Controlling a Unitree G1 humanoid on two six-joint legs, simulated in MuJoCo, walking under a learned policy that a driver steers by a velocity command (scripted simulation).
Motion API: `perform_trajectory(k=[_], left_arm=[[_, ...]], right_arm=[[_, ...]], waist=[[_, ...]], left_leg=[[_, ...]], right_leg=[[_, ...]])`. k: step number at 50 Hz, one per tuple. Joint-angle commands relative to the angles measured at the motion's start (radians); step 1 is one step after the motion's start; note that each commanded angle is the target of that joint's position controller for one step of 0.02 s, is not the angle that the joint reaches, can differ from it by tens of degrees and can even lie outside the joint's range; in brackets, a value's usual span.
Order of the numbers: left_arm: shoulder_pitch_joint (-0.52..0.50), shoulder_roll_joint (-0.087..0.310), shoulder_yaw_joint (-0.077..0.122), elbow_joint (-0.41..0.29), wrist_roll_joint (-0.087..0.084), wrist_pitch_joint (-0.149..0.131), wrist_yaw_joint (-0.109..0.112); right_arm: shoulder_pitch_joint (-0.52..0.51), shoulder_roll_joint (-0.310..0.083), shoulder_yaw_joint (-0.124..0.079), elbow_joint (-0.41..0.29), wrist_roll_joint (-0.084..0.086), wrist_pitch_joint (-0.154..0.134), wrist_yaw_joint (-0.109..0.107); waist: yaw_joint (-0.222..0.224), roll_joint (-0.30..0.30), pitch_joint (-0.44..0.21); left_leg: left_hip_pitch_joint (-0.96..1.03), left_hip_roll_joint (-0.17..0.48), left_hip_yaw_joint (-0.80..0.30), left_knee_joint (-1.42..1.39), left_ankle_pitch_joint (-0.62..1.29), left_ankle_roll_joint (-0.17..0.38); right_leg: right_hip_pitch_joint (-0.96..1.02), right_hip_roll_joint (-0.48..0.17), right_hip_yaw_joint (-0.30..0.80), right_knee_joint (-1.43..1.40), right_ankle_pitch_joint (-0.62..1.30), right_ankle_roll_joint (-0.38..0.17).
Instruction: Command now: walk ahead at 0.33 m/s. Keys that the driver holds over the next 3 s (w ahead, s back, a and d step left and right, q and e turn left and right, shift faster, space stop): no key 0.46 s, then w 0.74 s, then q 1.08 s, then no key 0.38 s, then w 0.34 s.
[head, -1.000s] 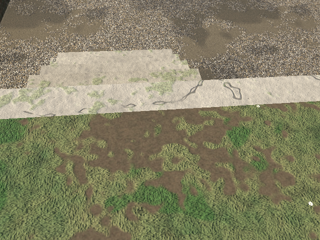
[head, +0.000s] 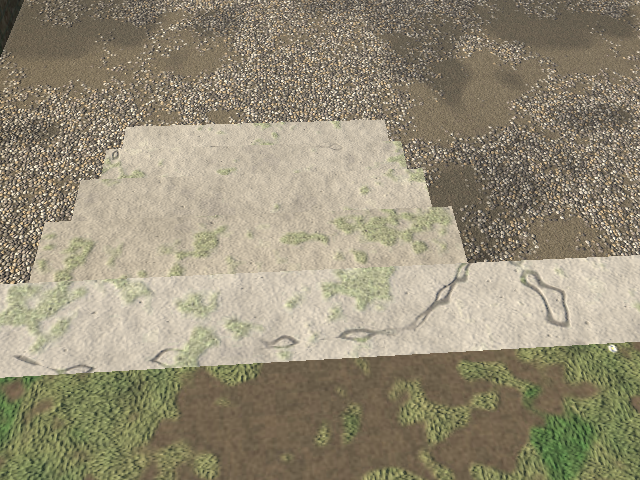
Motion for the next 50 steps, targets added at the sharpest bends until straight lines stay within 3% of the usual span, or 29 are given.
perform_trajectory(k=[1,4,7,11,14,15,16,17,18,19,21,23,25,27,29,33,35,36,37,38,39,40,43,45,46,48,49,50], left_arm=[[0.047,0.07,0.024,-0.038,0.008,0.005,0.011],[0.03,0.033,0.018,-0.048,0.02,0.032,0.018],[-0.064,0.021,0.008,-0.071,0.027,0.036,0.016],[-0.146,0.048,0.014,-0.084,0.023,0.044,0.013],[-0.148,0.063,0.021,-0.079,0.034,0.041,0.011],[-0.128,0.081,0.028,-0.068,0.041,0.038,0.012],[-0.107,0.132,0.04,-0.061,0.046,0.037,0.019],[-0.126,0.167,0.045,-0.06,0.041,0.045,0.025],[-0.133,0.088,0.029,-0.05,0.032,0.056,0.024],[-0.157,0.053,0.022,-0.048,0.024,0.063,0.017],[-0.222,0.059,0.021,-0.061,0.024,0.067,0.009],[-0.223,0.075,0.026,-0.046,0.022,0.059,0.005],[-0.192,0.076,0.03,-0.017,0.011,0.06,0.008],[-0.171,0.095,0.041,-0.004,0.001,0.067,0.018],[-0.158,0.101,0.047,-0.002,0.001,0.06,0.021],[-0.153,0.103,0.055,-0.009,-0.004,0.033,0.012],[-0.238,0.078,0.05,-0.046,-0.009,0.025,0.003],[-0.291,0.041,0.042,-0.07,-0.009,0.013,-0.004],[-0.287,0.016,0.042,-0.077,0.118,0.01,-0.032],[-0.352,0.004,0.046,-0.094,0.126,0.005,-0.028],[-0.351,0.003,0.048,-0.098,0.107,0.004,-0.02],[-0.325,-0.005,0.047,-0.094,0.093,0.003,-0.022],[-0.351,-0.051,0.03,-0.098,0.091,0.011,-0.046],[-0.393,-0.093,0.011,-0.121,0.082,0.019,-0.066],[-0.375,-0.081,0.011,-0.12,0.068,0.021,-0.075],[-0.277,-0.01,0.031,-0.093,0.047,0.017,-0.078],[-0.194,0.033,0.048,-0.07,0.045,0.012,-0.071],[-0.057,0.082,0.066,-0.031,0.05,0.003,-0.055]], right_arm=[[0.031,-0.091,-0.017,-0.027,-0.014,-0.015,0.003],[0.032,-0.111,-0.017,0.002,-0.014,-0.014,-0.012],[0.032,-0.138,-0.02,0.02,-0.009,0.005,-0.032],[0.073,-0.144,-0.019,0.063,-0.003,0.027,-0.038],[0.044,-0.13,-0.015,0.08,0.012,0.042,-0.041],[0.067,-0.115,-0.011,0.091,0.016,0.044,-0.042],[0.11,-0.095,-0.006,0.096,0.0,0.041,-0.043],[0.236,-0.068,-0.001,0.12,-0.017,0.035,-0.041],[0.239,-0.038,0.009,0.133,-0.015,0.044,-0.049],[0.193,-0.06,0.006,0.127,-0.008,0.06,-0.056],[0.14,-0.097,-0.003,0.128,0.0,0.092,-0.068],[0.142,-0.1,-0.004,0.136,-0.005,0.108,-0.071],[0.155,-0.086,-0.003,0.151,0.0,0.108,-0.068],[0.136,-0.079,-0.004,0.148,0.007,0.1,-0.065],[0.132,-0.059,-0.001,0.143,0.01,0.081,-0.062],[0.189,-0.045,-0.001,0.164,0.012,0.039,-0.052],[0.26,-0.064,-0.008,0.196,0.016,0.027,-0.048],[0.321,-0.102,-0.02,0.222,0.024,0.024,-0.05],[0.393,-0.132,-0.029,0.233,-0.081,-0.009,-0.024],[0.435,-0.086,-0.021,0.25,-0.095,-0.021,-0.019],[0.436,-0.07,-0.017,0.248,-0.088,-0.026,-0.018],[0.404,-0.063,-0.013,0.24,-0.08,-0.029,-0.016],[0.319,-0.033,-0.003,0.205,-0.06,-0.019,-0.009],[0.331,-0.064,-0.003,0.2,-0.056,-0.002,0.003],[0.348,-0.099,-0.009,0.201,-0.06,0.003,0.008],[0.317,-0.172,-0.027,0.186,-0.068,0.002,0.014],[0.315,-0.179,-0.031,0.186,-0.075,-0.001,0.019],[0.36,-0.142,-0.024,0.206,-0.091,-0.006,0.029]], waist=[[0.016,0.08,-0.111],[0.042,0.092,-0.105],[0.017,0.103,-0.117],[-0.016,0.106,-0.115],[0.01,0.094,-0.098],[0.02,0.066,-0.102],[0.0,0.005,-0.133],[-0.084,-0.106,-0.185],[-0.067,-0.139,-0.201],[-0.056,-0.11,-0.166],[-0.048,-0.066,-0.11],[-0.046,-0.048,-0.113],[-0.039,-0.045,-0.128],[-0.023,-0.028,-0.086],[-0.016,-0.037,-0.027],[-0.04,-0.059,-0.042],[-0.084,0.02,-0.054],[-0.101,0.125,-0.052],[-0.128,0.248,-0.008],[-0.152,0.2,0.114],[-0.14,0.142,0.096],[-0.114,0.126,0.069],[-0.075,0.1,0.064],[-0.06,0.149,0.088],[-0.036,0.161,0.094],[0.038,0.157,0.07],[0.073,0.143,0.019],[0.107,0.09,-0.064]], left_leg=[[0.221,0.262,-0.236,-0.21,0.605,0.161],[0.164,0.234,-0.13,-0.225,0.755,0.173],[0.156,0.196,-0.06,-0.225,0.724,0.148],[0.204,0.216,-0.08,-0.21,0.594,0.143],[0.214,0.217,-0.107,-0.133,0.453,0.119],[0.206,0.181,-0.107,-0.09,0.366,0.081],[0.175,0.125,-0.085,-0.03,0.24,0.036],[0.078,0.061,-0.062,-0.007,-0.018,-0.006],[0.06,0.043,-0.042,0.004,-0.164,-0.041],[0.07,0.045,-0.044,-0.021,-0.177,-0.052],[0.099,0.046,-0.044,-0.054,-0.136,-0.047],[0.136,0.054,-0.049,-0.064,-0.083,-0.04],[0.14,0.045,-0.035,-0.061,-0.179,-0.029],[0.083,0.036,-0.024,-0.031,-0.309,-0.006],[0.034,0.041,-0.03,0.003,-0.355,0.012],[0.07,0.044,-0.044,0.038,-0.247,0.041],[0.214,0.093,-0.104,-0.056,-0.176,0.068],[0.338,0.162,-0.212,-0.121,-0.095,0.093],[0.516,0.33,-0.431,-0.217,-0.109,0.247],[0.61,0.436,-0.507,-0.277,-0.006,0.291],[0.673,0.45,-0.49,-0.285,0.106,0.29],[0.701,0.422,-0.425,-0.288,0.18,0.268],[0.558,0.277,-0.194,-0.333,0.172,0.168],[0.324,0.236,-0.108,-0.37,0.217,0.145],[0.252,0.249,-0.103,-0.355,0.296,0.152],[0.212,0.256,-0.073,-0.253,0.54,0.149],[0.192,0.23,-0.035,-0.13,0.645,0.121],[0.095,0.166,0.013,0.084,0.616,0.06]], right_leg=[[-0.145,-0.088,0.034,-0.008,0.067,0.019],[-0.115,-0.077,0.011,-0.171,0.151,0.051],[-0.058,-0.062,-0.014,-0.403,0.307,0.061],[-0.015,-0.041,-0.009,-0.539,0.374,0.053],[0.047,-0.029,-0.014,-0.663,0.378,0.017],[0.116,-0.033,-0.004,-0.752,0.507,-0.003],[0.217,-0.101,0.062,-0.745,0.803,-0.026],[0.36,-0.176,0.123,-0.675,0.953,-0.101],[0.356,-0.199,0.16,-0.682,0.847,-0.156],[0.294,-0.183,0.174,-0.708,0.694,-0.151],[0.205,-0.121,0.124,-0.72,0.552,-0.1],[0.193,-0.094,0.092,-0.708,0.563,-0.076],[0.211,-0.069,0.076,-0.705,0.382,-0.075],[0.186,-0.067,0.096,-0.719,0.071,-0.093],[0.147,-0.098,0.161,-0.765,-0.101,-0.12],[0.154,-0.151,0.262,-0.779,0.027,-0.166],[0.045,-0.081,0.13,-0.662,0.211,-0.124],[-0.082,0.01,-0.015,-0.504,0.309,-0.073],[-0.331,0.052,-0.057,-0.44,-0.006,-0.06],[-0.553,0.004,-0.004,-0.341,-0.104,-0.066],[-0.601,-0.018,0.033,-0.258,-0.101,-0.07],[-0.6,-0.021,0.03,-0.2,-0.071,-0.074],[-0.422,-0.017,-0.081,-0.294,0.063,-0.058],[-0.144,0.02,-0.151,-0.412,0.106,-0.045],[-0.036,0.047,-0.167,-0.428,0.162,-0.041],[0.122,0.097,-0.184,-0.522,0.296,-0.054],[0.248,0.11,-0.185,-0.551,0.339,-0.071],[0.448,0.074,-0.126,-0.529,0.45,-0.112]])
